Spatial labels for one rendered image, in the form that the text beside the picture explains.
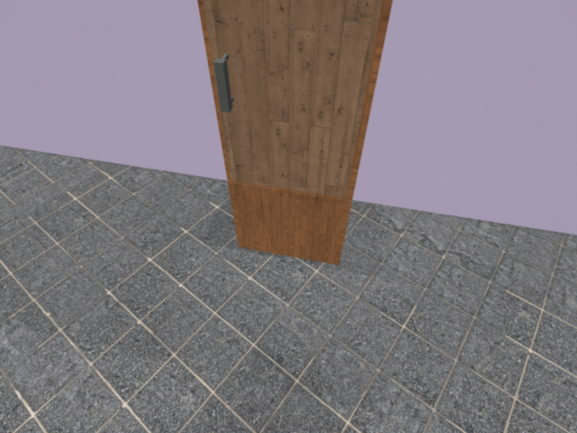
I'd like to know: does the handle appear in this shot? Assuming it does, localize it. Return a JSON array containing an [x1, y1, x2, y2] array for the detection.
[[214, 53, 234, 113]]

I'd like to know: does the cupboard door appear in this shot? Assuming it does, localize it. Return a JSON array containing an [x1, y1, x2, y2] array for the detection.
[[203, 0, 382, 198]]

